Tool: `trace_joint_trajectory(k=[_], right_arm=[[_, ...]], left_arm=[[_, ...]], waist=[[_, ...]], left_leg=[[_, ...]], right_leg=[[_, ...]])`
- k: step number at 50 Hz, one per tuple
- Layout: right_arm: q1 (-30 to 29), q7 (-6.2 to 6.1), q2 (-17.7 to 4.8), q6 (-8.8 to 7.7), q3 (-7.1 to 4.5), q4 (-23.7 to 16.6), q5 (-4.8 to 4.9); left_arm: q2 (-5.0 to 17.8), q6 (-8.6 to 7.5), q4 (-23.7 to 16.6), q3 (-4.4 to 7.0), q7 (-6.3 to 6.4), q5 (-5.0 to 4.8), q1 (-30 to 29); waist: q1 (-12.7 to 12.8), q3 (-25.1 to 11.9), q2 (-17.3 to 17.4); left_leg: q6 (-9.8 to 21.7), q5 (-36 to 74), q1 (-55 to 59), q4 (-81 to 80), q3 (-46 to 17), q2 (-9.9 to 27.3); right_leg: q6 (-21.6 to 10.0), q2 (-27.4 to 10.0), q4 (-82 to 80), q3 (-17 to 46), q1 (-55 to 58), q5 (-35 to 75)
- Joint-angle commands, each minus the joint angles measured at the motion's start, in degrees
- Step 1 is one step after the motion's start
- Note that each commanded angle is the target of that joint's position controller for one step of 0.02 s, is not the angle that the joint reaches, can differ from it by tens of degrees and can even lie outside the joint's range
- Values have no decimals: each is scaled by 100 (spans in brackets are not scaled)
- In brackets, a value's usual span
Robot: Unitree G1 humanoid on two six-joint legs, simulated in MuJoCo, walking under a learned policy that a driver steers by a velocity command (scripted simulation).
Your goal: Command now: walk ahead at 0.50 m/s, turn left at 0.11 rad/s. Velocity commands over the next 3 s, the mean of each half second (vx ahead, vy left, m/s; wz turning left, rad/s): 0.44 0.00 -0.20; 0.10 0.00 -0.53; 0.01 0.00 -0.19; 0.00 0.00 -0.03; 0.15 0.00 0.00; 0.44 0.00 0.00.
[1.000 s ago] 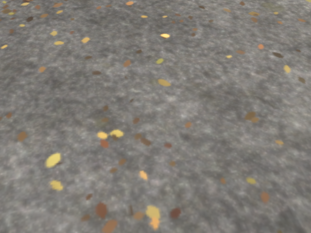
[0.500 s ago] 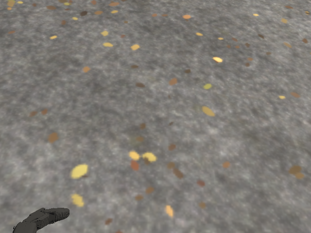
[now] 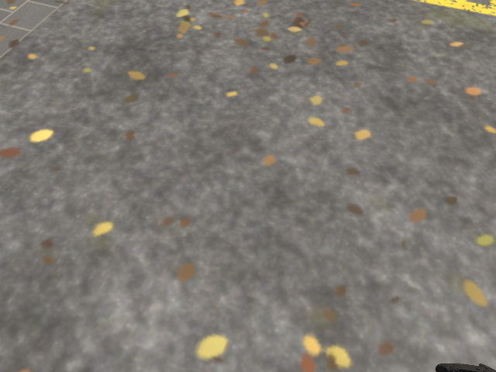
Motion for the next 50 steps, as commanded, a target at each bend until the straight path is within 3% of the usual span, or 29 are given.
trace_joint_trajectory(k=[1,3,4,5,6,7,8,9,10,12,15,17,19,21,24,26,28,29,30,31,32,33,34,35,36,38,41,46,50], right_arm=[[-413,71,-428,-71,-71,-498,29],[-6,82,-612,-77,-166,-421,3],[730,56,-838,-67,-302,-184,-22],[1733,-5,-1216,-50,-454,34,-53],[2221,-39,-1871,-16,-574,99,-142],[2346,-9,-1378,-35,-448,112,-94],[1914,-1,-1094,-74,-338,56,-104],[1499,-2,-886,-95,-271,-3,-110],[1146,14,-682,-119,-212,-10,-124],[808,30,-523,-216,-184,17,-168],[870,-20,-627,-324,-241,177,-215],[912,-82,-646,-326,-250,265,-243],[753,-155,-721,-288,-255,265,-230],[890,-249,-826,-227,-277,330,-184],[1091,-318,-982,-81,-327,443,-88],[993,-360,-1099,40,-376,418,-2],[830,-420,-1173,158,-416,329,58],[826,-419,-1094,195,-385,297,64],[1143,-381,-850,147,-284,203,-143],[1817,-278,-328,76,-124,110,-374],[1665,-179,-708,3,-160,124,-162],[1069,-169,-897,6,-211,-21,29],[791,-244,-876,57,-219,-43,-20],[687,-331,-914,142,-249,-26,-120],[731,-365,-947,227,-279,-64,-152],[860,-389,-775,287,-256,-99,-181],[774,-430,-654,296,-211,-154,-191],[390,-379,-651,297,-191,-301,-135],[462,-269,-701,166,-195,-320,-93]], left_arm=[[1066,-4,-292,189,28,-70,-167],[1129,70,-279,187,43,-75,-240],[1007,93,-272,137,51,-55,-216],[746,89,-369,22,65,54,-218],[72,-14,-528,-196,34,122,346],[434,-118,-425,-120,15,-6,197],[821,-161,-569,-8,-3,-180,-234],[795,-150,-625,-11,13,-181,-514],[742,-97,-616,10,34,-99,-623],[571,98,-529,36,49,-59,-420],[362,245,-599,30,60,-47,-545],[335,251,-692,45,48,-9,-774],[244,216,-819,12,-17,72,-1038],[96,202,-1043,-60,-107,145,-1553],[179,247,-1305,-44,-234,125,-1780],[360,272,-1426,27,-300,132,-1692],[650,262,-1345,174,-327,118,-1019],[920,231,-1204,315,-265,117,-396],[1490,251,-1238,461,-108,149,-77],[1825,282,-1422,447,-41,230,-389],[1560,306,-1587,389,-92,216,-290],[1271,304,-1688,334,-97,148,-650],[1014,327,-1710,273,-63,24,-981],[838,365,-1756,215,-19,-4,-1197],[809,395,-1797,205,15,60,-1300],[910,415,-1857,246,63,167,-1314],[1080,465,-1903,313,176,118,-1184],[1068,635,-2048,316,287,81,-1256],[953,703,-2093,261,268,119,-1154]], waist=[[-252,200,-593],[-604,-26,-626],[-946,-471,-530],[-1362,-1163,-175],[-1161,-1892,1342],[-1317,-2211,1133],[-1251,-1337,794],[-1084,-914,510],[-911,-542,364],[-605,-303,451],[-511,-89,192],[-519,64,99],[-517,151,137],[-724,187,107],[-795,71,171],[-671,-55,281],[-319,-429,321],[-10,-756,82],[-15,-1261,-849],[-689,-1977,-1703],[-287,-2822,-1022],[-242,-2093,-633],[-372,-1380,-211],[-499,-981,-147],[-655,-831,-313],[-754,-820,-578],[-694,-1031,-649],[-533,-876,-931],[-449,-933,-1127]], left_leg=[[103,7,496,-433,156,-168],[274,-147,1265,-759,351,-385],[418,-191,2298,-855,479,-556],[707,-197,3786,-741,-185,36],[1610,-977,5692,-1241,-2851,1591],[1751,-1601,5688,-1929,-3983,1816],[1466,-1546,5037,-1974,-3130,1650],[1272,-1222,4311,-2064,-2336,1400],[1154,-918,3640,-2281,-1762,1172],[1005,-514,2872,-2694,-1052,943],[1032,207,2728,-2979,-349,919],[967,880,2824,-2973,133,851],[795,1689,2629,-2859,804,617],[723,2116,2589,-2705,1146,585],[693,2520,3231,-2251,1202,809],[609,3165,3601,-1734,1190,944],[435,3918,3699,-614,1222,854],[189,3472,3459,488,1350,533],[-233,1032,2162,2190,1365,133],[-620,-3968,289,4167,652,-974],[-540,-3831,9,4655,-478,-897],[-425,-3242,-388,4476,-472,-686],[-412,-2749,-494,4018,-387,-462],[-421,-2454,-291,3592,-393,-315],[-410,-2277,87,3285,-415,-280],[-449,-2084,438,2817,-322,-391],[-585,-1791,439,2075,-354,-492],[-657,-1322,641,1074,-461,-617],[-542,-1462,1113,232,-369,-657]], right_leg=[[-970,-1633,-310,807,-286,1414],[-799,-1609,326,660,-163,2342],[-653,-1351,1261,405,-313,3085],[-406,-1050,2786,112,-1144,2494],[-14,-121,5101,-15,-3376,-448],[-71,-89,5984,870,-4044,-1885],[-190,-387,6247,974,-4498,-1552],[-235,-673,6030,867,-4382,-1038],[-212,-845,5673,850,-4167,-665],[-160,-1005,5307,935,-3539,-191],[-60,-948,4944,1074,-3734,415],[-4,-844,4364,1140,-3934,979],[29,-727,3443,792,-3549,1638],[36,-613,2798,380,-3225,2139],[-58,-516,2378,235,-3238,1821],[-224,-373,2255,102,-3142,1186],[-445,-32,1993,-119,-2390,802],[-633,169,1391,-98,-1495,1494],[-1048,-790,1522,1240,-24,4082],[-2278,-2113,1897,3553,1514,6390],[-2578,-2289,1329,4019,1624,5005],[-2286,-1986,1053,3425,1064,3752],[-1920,-1669,859,2942,281,2838],[-1719,-1469,679,2681,-488,2312],[-1627,-1310,548,2555,-1066,2031],[-1578,-1101,481,2361,-1510,2262],[-1499,-999,584,2330,-1427,2266],[-1230,-770,525,2687,-1611,320],[-1166,-876,896,2955,-1325,847]])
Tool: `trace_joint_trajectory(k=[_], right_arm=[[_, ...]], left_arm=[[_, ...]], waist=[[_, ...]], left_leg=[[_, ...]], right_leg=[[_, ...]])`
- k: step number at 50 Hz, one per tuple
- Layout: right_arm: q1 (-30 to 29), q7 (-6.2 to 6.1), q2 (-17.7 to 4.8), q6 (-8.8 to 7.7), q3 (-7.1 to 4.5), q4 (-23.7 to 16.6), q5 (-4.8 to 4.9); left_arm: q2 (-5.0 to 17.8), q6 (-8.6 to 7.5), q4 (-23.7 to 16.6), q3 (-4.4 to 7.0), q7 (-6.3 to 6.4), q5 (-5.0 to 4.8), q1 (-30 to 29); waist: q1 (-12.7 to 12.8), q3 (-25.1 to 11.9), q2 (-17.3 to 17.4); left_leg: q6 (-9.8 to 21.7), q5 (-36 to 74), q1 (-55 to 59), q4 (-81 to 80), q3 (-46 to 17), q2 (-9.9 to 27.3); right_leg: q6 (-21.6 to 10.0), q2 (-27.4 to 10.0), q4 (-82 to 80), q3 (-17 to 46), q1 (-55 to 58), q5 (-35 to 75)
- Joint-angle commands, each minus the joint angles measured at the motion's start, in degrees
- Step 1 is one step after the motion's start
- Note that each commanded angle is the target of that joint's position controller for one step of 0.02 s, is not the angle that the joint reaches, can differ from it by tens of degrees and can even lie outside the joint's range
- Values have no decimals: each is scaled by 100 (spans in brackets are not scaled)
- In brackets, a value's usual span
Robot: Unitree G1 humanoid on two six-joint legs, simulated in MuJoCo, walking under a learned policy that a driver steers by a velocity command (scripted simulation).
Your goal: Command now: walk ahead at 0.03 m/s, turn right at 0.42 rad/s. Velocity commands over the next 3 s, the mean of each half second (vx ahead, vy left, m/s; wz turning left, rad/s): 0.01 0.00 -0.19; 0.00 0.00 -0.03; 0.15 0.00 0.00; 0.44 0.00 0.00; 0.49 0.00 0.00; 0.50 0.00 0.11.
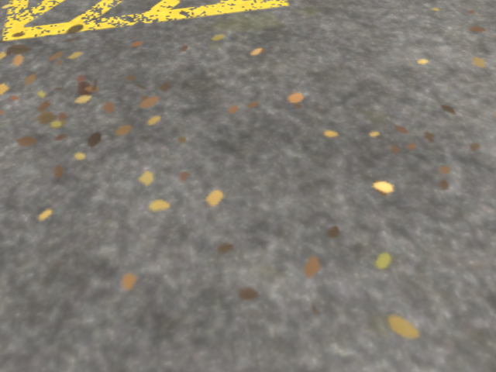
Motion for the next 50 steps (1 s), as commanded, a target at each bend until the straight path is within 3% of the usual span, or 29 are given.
trace_joint_trajectory(k=[1,2,3,4,5,6,7,8,9,11,13,15,16,18,19,20,21,22,26,37,50], right_arm=[[214,86,-505,-170,-136,-353,24],[372,128,-465,-203,-136,-313,16],[433,148,-595,-221,-169,-318,-43],[377,130,-986,-202,-224,-429,-173],[270,138,-1173,-149,-267,-363,-338],[216,135,-885,-162,-215,-476,-292],[173,122,-826,-160,-206,-489,-199],[68,112,-778,-149,-192,-496,-110],[-3,108,-687,-139,-159,-481,-20],[-48,117,-509,-84,-88,-436,-23],[-12,125,-484,-21,-89,-400,-37],[257,131,-612,34,-122,-315,-24],[262,137,-646,50,-121,-298,8],[439,159,-558,13,-73,-207,70],[550,191,-481,-65,-26,-186,-8],[727,258,-372,-166,11,-222,-126],[537,264,-271,-198,54,-182,-170],[249,260,-413,-187,26,-164,-155],[220,173,-376,-77,11,-87,-85],[383,77,-345,-23,-27,400,-39],[523,-18,-336,41,-43,1044,-3]], left_arm=[[752,-11,-436,151,14,8,-90],[686,14,-445,109,18,-19,-125],[545,24,-415,57,29,-24,57],[259,8,-422,-33,20,66,325],[431,-67,-620,32,2,17,215],[867,-130,-543,150,1,77,123],[997,-122,-433,227,-8,3,125],[837,-62,-282,216,13,-6,238],[705,-5,-257,181,27,15,251],[321,37,-231,56,3,-5,236],[64,17,-300,-61,-29,-2,-6],[101,1,-330,-65,-57,-47,-163],[160,-4,-272,-42,-66,-62,-62],[266,-19,-149,-27,-76,10,110],[518,-18,-197,4,-41,71,157],[893,-4,-161,84,-5,114,119],[496,-15,-96,9,-59,120,39],[261,-46,-114,-56,-101,143,-41],[278,-194,33,-87,-81,119,77],[160,-272,359,-151,-44,86,220],[97,-296,999,-174,-17,55,391]], waist=[[-96,-959,-966],[-230,-936,-947],[-232,-889,-761],[-9,-920,362],[140,-554,1724],[-90,-619,1331],[-112,-576,947],[-41,-545,687],[-46,-474,691],[-9,-479,756],[-143,-598,1029],[-322,-664,1219],[-268,-659,1199],[-184,-559,988],[-245,-691,611],[-539,-776,-337],[-420,-811,-696],[-287,-536,-523],[-264,-156,-478],[-242,-109,-130],[-234,-38,-85]], left_leg=[[123,132,668,-808,251,-84],[226,595,1111,-1522,357,-88],[390,1112,1599,-2045,143,226],[821,1947,2054,-2349,-951,1381],[1801,2835,1789,-2491,-2035,2114],[2159,2770,1684,-2515,-2189,2238],[1993,2729,1754,-2387,-1744,1956],[1749,2658,1823,-2266,-1314,1641],[1652,2776,1871,-2195,-1104,1527],[1522,3021,1780,-2145,-540,1160],[1465,3098,1888,-2048,-270,968],[1563,3073,2060,-1982,-411,1056],[1551,2944,2061,-1915,-445,1056],[1247,2438,1736,-1889,-437,948],[933,1905,1370,-1788,-338,843],[635,1240,1117,-1623,149,396],[374,673,1557,-1656,414,225],[266,696,1586,-1597,449,188],[323,1021,1620,-1539,433,203],[228,1210,1795,-1568,437,212],[238,1298,1870,-1648,470,198]], right_leg=[[-810,-1476,-484,1611,914,527],[-686,-1371,-299,1556,824,683],[-437,-1155,-49,1424,591,305],[-68,-592,974,735,68,-1139],[211,28,1633,-113,-713,-2558],[435,-226,2725,28,-746,-2769],[521,-207,3294,23,-855,-2521],[632,-248,3536,7,-889,-2302],[726,-303,3623,18,-949,-2093],[840,-398,3034,-284,-561,-1855],[883,-609,1896,-664,-35,-1780],[863,-636,998,-822,363,-1612],[804,-624,393,-888,615,-1192],[554,-679,-922,-799,1420,112],[370,-1101,-789,-346,1978,852],[39,-1478,-312,-11,2072,1495],[-178,-1449,-369,-17,1470,581],[-111,-1306,-464,-57,1221,50],[126,-1147,-470,-179,847,-87],[126,-1041,-430,-252,870,-1],[171,-908,-465,-440,965,159]])
Over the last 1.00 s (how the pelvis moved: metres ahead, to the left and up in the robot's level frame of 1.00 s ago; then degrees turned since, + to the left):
0.40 0.01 -0.01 -26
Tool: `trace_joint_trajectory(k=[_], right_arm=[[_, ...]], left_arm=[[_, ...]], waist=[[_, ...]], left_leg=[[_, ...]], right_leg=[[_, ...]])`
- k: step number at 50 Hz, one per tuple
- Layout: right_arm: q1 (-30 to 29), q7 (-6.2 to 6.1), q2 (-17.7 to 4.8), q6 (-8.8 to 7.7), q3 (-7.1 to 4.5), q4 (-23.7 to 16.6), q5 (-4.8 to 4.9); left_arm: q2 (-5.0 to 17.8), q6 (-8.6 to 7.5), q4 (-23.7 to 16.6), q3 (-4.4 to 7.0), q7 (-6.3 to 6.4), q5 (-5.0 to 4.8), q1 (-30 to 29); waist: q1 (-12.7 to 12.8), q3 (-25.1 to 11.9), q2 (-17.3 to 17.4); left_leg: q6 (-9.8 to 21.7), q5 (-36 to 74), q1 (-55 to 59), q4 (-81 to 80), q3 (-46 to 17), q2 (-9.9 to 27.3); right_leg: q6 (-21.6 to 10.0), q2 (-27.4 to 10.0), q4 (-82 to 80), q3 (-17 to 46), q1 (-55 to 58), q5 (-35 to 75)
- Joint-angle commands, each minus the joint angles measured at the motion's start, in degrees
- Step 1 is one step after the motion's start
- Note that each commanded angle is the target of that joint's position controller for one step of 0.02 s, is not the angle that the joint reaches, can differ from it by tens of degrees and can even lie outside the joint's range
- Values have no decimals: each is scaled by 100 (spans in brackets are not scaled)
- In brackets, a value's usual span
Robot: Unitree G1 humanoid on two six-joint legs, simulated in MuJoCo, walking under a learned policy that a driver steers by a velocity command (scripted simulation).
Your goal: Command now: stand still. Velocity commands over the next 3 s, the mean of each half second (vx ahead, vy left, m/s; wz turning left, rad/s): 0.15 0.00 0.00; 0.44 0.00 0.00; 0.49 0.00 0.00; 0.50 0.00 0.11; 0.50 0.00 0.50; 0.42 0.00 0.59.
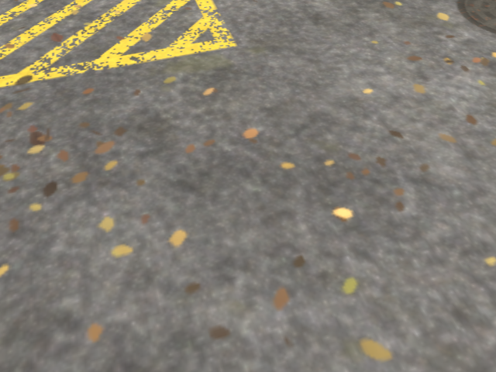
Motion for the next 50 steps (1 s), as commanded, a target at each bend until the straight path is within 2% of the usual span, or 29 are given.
trace_joint_trajectory(k=[1,9,11,12,14,16,18,19,20,21,22,23,24,25,27,28,30,34,37,40,42,43,44,45,46,47,48,49,50], right_arm=[[64,-35,-612,-44,-125,-97,7],[138,-60,-545,-20,-102,253,17],[247,-69,-460,-2,-89,382,56],[179,-71,-446,-14,-90,359,84],[-121,-26,-322,-157,-54,179,121],[-211,83,-274,-364,-39,81,198],[96,190,-281,-517,-47,164,238],[628,218,-277,-561,-80,403,228],[1128,230,-369,-563,-147,668,163],[1833,219,-688,-563,-243,825,109],[2385,307,-1361,-606,-362,880,91],[1940,327,-982,-677,-215,775,21],[1489,319,-684,-718,-129,618,59],[1231,333,-624,-729,-97,512,67],[1155,344,-422,-681,-6,472,54],[1323,327,-329,-642,31,518,31],[1592,261,-401,-579,42,575,20],[1624,138,-659,-510,22,503,0],[1824,114,-718,-516,-9,576,61],[1782,102,-769,-478,-67,607,117],[1614,99,-915,-423,-130,543,84],[1515,101,-942,-369,-145,506,51],[1423,108,-892,-333,-116,431,16],[1618,133,-573,-349,-12,283,-54],[2252,201,213,-489,200,330,23],[1645,231,-438,-645,43,240,199],[1070,235,-725,-739,-44,29,328],[800,184,-721,-779,-57,-25,293],[732,147,-686,-747,-111,-28,210]], left_arm=[[604,-63,-117,126,28,-7,63],[589,-58,254,96,60,-17,177],[675,-23,386,128,87,-63,336],[833,-9,390,176,96,-99,376],[1127,-78,416,256,90,-147,666],[1200,-207,398,296,84,-171,575],[1071,-266,283,268,58,-222,183],[1030,-249,198,254,41,-269,-147],[890,-252,134,217,30,-239,-265],[528,-295,60,110,5,-160,-333],[427,-395,-195,111,42,-189,-356],[692,-475,-170,171,29,-295,-315],[713,-540,-105,175,-29,-349,-207],[685,-576,-3,180,-61,-319,-140],[782,-598,-11,256,-104,-196,-366],[703,-585,-3,256,-145,-170,-392],[512,-536,-79,220,-194,-140,-626],[296,-514,-469,95,-235,-162,-1633],[373,-521,-636,63,-301,-200,-2064],[531,-571,-780,86,-382,-211,-2199],[793,-593,-700,204,-388,-199,-1723],[989,-581,-498,320,-357,-208,-989],[1225,-547,-186,453,-302,-223,47],[1622,-505,26,556,-235,-112,1035],[1692,-507,137,520,-298,-72,1233],[1165,-534,131,375,-310,-128,858],[967,-567,40,307,-301,-139,293],[866,-610,-43,268,-318,-97,-172],[714,-647,-66,227,-347,-26,-387]], waist=[[11,-114,-70],[20,-35,-51],[62,-62,-212],[118,140,-412],[288,560,-1018],[231,899,-1201],[-59,823,-1053],[-360,652,-872],[-511,431,-540],[-705,55,582],[-732,-102,1976],[-465,182,1274],[-268,530,817],[-176,527,596],[-156,468,488],[-179,359,589],[-233,283,547],[-387,512,470],[-433,698,528],[-249,677,522],[114,186,685],[509,-309,771],[982,-917,729],[1094,-1755,-127],[669,-2596,-1580],[787,-1841,-1082],[615,-923,-808],[402,-581,-224],[208,-369,-126]], left_leg=[[77,1053,286,-309,21,18],[99,1005,278,-375,59,-13],[153,-403,127,-110,371,-296],[210,-1179,-216,182,517,-434],[306,-1357,-1057,1078,627,-454],[537,-1165,-1378,1660,262,-91],[776,-1222,-937,821,262,31],[819,-568,159,-68,452,-110],[712,-9,1045,-314,399,-252],[900,-490,1847,-971,-986,626],[1688,-1267,2315,-1963,-3514,1834],[1899,-1680,1972,-2095,-3968,2102],[1752,-1575,1800,-2054,-3312,1925],[1533,-1228,1730,-2083,-2641,1632],[1231,197,1702,-2142,-1624,1249],[1185,856,1721,-2129,-1252,1097],[1245,1792,1765,-2116,-826,989],[1251,1818,1147,-2405,-362,844],[1303,1741,1092,-2540,-248,978],[1218,2419,1640,-2256,-158,1225],[1095,4321,1948,-1523,-48,1281],[999,5299,1895,-658,86,1169],[826,5264,1272,567,212,927],[634,3142,-450,2528,384,437],[418,-1606,-2010,4263,-155,-597],[564,-1625,-2611,4892,-650,-303],[659,-1088,-2871,4878,-432,-12],[677,-521,-2577,4584,-332,285],[657,-215,-2276,4307,-280,471]], right_leg=[[-107,-259,-644,222,-319,1180],[-81,-211,-693,145,-312,1135],[-224,-158,-852,185,-321,-591],[-405,-309,-1047,466,-471,-1778],[-930,-1168,-1794,1734,-510,-3207],[-1335,-1797,-2148,2620,-698,-2989],[-1148,-1657,-1891,2141,-684,-2193],[-911,-1295,-1595,1560,-1128,-1740],[-689,-861,-938,990,-1486,-1067],[-331,-277,845,128,-2049,-432],[-121,304,2352,-240,-3120,-1207],[-202,-23,3357,266,-3516,-1350],[-327,-315,3676,360,-3790,-761],[-401,-517,3631,242,-3770,-208],[-386,-757,3144,61,-3595,517],[-327,-756,2966,-74,-3446,704],[-158,-709,2588,-287,-3459,970],[31,-501,1006,-525,-2973,1778],[-34,-386,390,-587,-2632,2111],[-273,-361,17,-479,-2516,1948],[-471,-105,14,-622,-1706,1624],[-615,84,45,-742,-775,1517],[-803,1,56,-620,671,1563],[-1272,-1255,84,1050,2653,888],[-2065,-2414,-961,3895,3724,-527],[-1765,-2138,-1465,3924,3128,-918],[-1525,-1988,-1595,2967,2171,-430],[-1405,-1804,-1749,2300,1260,334],[-1328,-1597,-1875,1750,606,970]])
Over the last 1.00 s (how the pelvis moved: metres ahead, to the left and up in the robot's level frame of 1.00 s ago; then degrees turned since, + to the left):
0.02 0.00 0.00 -4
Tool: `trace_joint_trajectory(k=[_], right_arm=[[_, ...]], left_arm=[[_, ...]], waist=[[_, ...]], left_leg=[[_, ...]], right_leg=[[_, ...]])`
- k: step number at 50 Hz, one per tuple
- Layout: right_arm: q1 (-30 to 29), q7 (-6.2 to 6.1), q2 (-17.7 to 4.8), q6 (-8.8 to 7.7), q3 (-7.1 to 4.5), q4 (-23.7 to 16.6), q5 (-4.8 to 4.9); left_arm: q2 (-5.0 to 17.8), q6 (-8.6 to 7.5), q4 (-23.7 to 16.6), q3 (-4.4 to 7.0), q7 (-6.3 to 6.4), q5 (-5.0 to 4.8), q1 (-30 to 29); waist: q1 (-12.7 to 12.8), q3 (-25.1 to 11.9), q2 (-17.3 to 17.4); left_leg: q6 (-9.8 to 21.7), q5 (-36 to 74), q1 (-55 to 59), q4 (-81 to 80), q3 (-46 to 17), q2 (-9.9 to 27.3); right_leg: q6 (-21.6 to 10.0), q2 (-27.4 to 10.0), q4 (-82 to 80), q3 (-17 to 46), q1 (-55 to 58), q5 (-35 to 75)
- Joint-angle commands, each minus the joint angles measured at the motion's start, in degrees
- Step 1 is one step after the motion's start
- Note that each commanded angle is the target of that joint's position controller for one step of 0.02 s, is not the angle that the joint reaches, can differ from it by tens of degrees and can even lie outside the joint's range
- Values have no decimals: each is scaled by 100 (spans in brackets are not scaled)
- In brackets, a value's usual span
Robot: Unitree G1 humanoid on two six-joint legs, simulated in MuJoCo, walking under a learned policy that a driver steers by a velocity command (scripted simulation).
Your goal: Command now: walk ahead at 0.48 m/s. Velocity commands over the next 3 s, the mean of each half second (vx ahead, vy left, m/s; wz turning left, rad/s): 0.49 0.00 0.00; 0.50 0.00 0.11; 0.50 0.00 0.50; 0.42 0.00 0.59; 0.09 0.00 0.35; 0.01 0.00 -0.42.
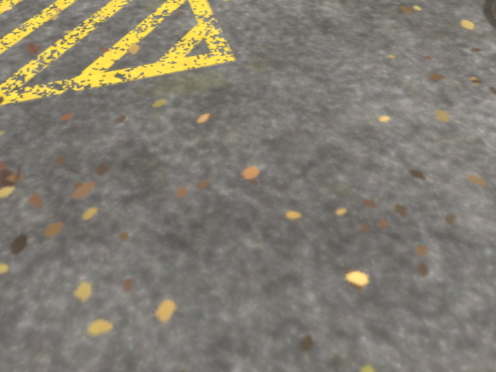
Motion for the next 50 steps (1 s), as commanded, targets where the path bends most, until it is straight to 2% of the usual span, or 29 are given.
trace_joint_trajectory(k=[1,3,5,8,11,15,18,19,20,21,22,23,24,25,26,27,28,29,31,33,35,39,43,46,47,48,49,50], right_arm=[[6,-48,-570,-109,-190,-428,-16],[77,-60,-364,23,-182,-459,-39],[-356,-83,-428,92,-204,-658,-84],[-1120,-61,-464,73,-206,-942,-149],[-1810,16,-336,14,-132,-1130,-128],[-2498,148,-356,-17,-71,-1389,-56],[-2579,254,-525,-61,-99,-1543,-44],[-2366,268,-636,-73,-140,-1514,-41],[-1877,262,-797,-81,-224,-1398,-47],[-893,226,-1067,-76,-373,-1096,-51],[207,168,-1514,-54,-491,-876,-129],[466,215,-1782,-20,-542,-714,-144],[348,222,-1163,-27,-370,-784,-118],[-174,200,-964,-47,-299,-882,-118],[-641,199,-875,-60,-261,-983,-148],[-890,215,-744,-73,-230,-1009,-187],[-973,228,-638,-94,-196,-991,-240],[-968,246,-584,-103,-187,-954,-232],[-834,226,-687,-127,-210,-855,-193],[-655,158,-840,-111,-252,-764,-192],[-488,92,-872,-66,-256,-687,-179],[-102,28,-926,-22,-258,-516,-117],[270,-6,-980,85,-291,-325,-54],[165,-61,-1091,165,-358,-339,-34],[48,-65,-1119,190,-370,-376,-36],[-15,-61,-999,207,-325,-424,-64],[-57,-56,-739,210,-219,-590,-145],[702,-33,-3,115,-30,-671,-100]], left_arm=[[397,-112,-65,58,-29,128,306],[407,-135,63,47,-28,80,427],[603,-148,172,73,48,76,624],[764,-103,267,94,175,70,974],[852,-62,349,91,226,18,1321],[904,36,567,102,241,-42,1852],[993,151,629,152,269,-44,1916],[1047,184,604,171,275,-37,1827],[1085,218,564,179,276,-26,1693],[962,248,513,127,274,15,1633],[745,239,352,21,282,132,1719],[-75,104,387,-199,199,81,2481],[599,-31,436,-59,180,-61,2086],[911,-121,247,31,166,-199,1514],[876,-147,195,30,208,-188,1224],[822,-123,184,66,240,-95,1085],[720,-54,199,77,243,-58,1192],[580,19,226,68,243,-48,1283],[447,125,199,60,254,-28,1228],[474,161,36,72,266,24,806],[451,146,-100,74,250,50,404],[343,79,-331,18,185,28,-436],[419,-9,-592,4,83,-17,-1033],[660,-106,-607,79,22,-28,-823],[775,-131,-522,142,31,-29,-459],[1003,-145,-282,274,72,-16,345],[1378,-155,-87,391,130,78,1401],[1827,-80,37,507,140,100,1892]], waist=[[60,-455,-329],[-63,-325,-433],[-44,-64,-393],[149,99,-289],[385,131,-286],[614,246,-282],[470,157,-381],[315,6,-477],[12,-313,-559],[-436,-918,-495],[-744,-1835,132],[-295,-2542,1717],[-505,-2275,1042],[-420,-1416,775],[-238,-969,272],[-89,-644,109],[96,-604,237],[177,-569,280],[249,-410,260],[186,-221,182],[93,-123,180],[-172,58,194],[-279,227,220],[-18,57,363],[210,-140,428],[580,-643,367],[970,-1529,-15],[684,-2358,-1529]], left_leg=[[81,761,-1640,325,-269,700],[13,781,-1508,-44,-188,799],[-125,1124,-1871,-531,-107,878],[-273,2137,-2370,-1673,-28,865],[-271,2982,-2051,-2884,237,602],[-214,2926,-2173,-3580,274,432],[-4,2285,-2119,-3866,245,335],[81,2051,-1744,-3914,330,222],[202,1942,-1000,-3988,500,27],[392,2064,340,-3999,555,-53],[774,2166,2187,-3799,-669,1018],[1665,875,3992,-4554,-3442,2181],[1445,334,3824,-4974,-3713,2036],[1195,691,3048,-5079,-2823,1871],[1101,1432,2201,-5229,-2157,1671],[1061,1976,1538,-5398,-1672,1474],[1006,2217,1157,-5559,-1353,1321],[1024,2302,961,-5715,-1168,1227],[1095,2534,717,-5926,-850,1181],[1132,2633,735,-6084,-668,1182],[1051,2624,825,-6155,-450,1095],[870,2450,831,-6200,-94,894],[870,2456,1424,-5839,-370,1148],[737,2794,1676,-5381,-648,1334],[662,3345,1626,-5003,-631,1261],[511,3841,1379,-4144,-449,944],[300,2917,397,-2540,-179,541],[-136,33,-1922,-441,266,-393]], right_leg=[[-955,-1573,-1894,2068,1389,119],[-1033,-1471,-2152,1706,977,247],[-1088,-1453,-2362,1470,789,324],[-1001,-1363,-2427,1198,1022,632],[-801,-1168,-2402,808,1137,844],[-774,-1435,-2138,815,1955,891],[-649,-1743,-1681,905,2646,1512],[-582,-1754,-1414,877,2736,2150],[-492,-1644,-833,755,2713,3137],[-336,-1334,280,530,2349,3550],[-148,-953,2125,266,1113,1980],[188,137,3972,409,-1159,-2070],[76,-125,4610,1150,-1786,-2465],[-13,-406,4655,1036,-2112,-1956],[8,-709,4420,866,-1908,-1409],[53,-882,4088,814,-1699,-1091],[71,-1035,3878,854,-1336,-871],[105,-1068,3709,832,-1160,-783],[197,-1129,3353,753,-1222,-628],[313,-1169,2794,724,-1621,-148],[379,-1146,2111,687,-1815,481],[391,-888,804,449,-1474,1415],[353,-727,149,549,-1534,1190],[231,-607,-143,590,-941,710],[156,-488,-235,478,-354,539],[7,-414,-289,389,792,511],[-325,-1215,-20,1154,2510,473],[-1127,-2638,-430,3558,4613,-515]])
Over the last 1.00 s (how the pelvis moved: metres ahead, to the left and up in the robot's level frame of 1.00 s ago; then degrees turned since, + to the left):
0.32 -0.01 -0.01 1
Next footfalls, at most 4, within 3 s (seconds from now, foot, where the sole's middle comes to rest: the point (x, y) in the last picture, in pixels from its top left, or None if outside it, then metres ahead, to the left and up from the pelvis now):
0.42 left None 0.44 0.15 -0.77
0.98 right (286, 274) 0.74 -0.09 -0.77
1.52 left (183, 217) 0.95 0.22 -0.77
1.98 right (194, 142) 1.29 0.20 -0.77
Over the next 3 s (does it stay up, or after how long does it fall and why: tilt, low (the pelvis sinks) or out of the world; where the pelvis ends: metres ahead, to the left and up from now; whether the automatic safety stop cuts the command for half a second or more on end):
stays up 1.15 0.21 0.02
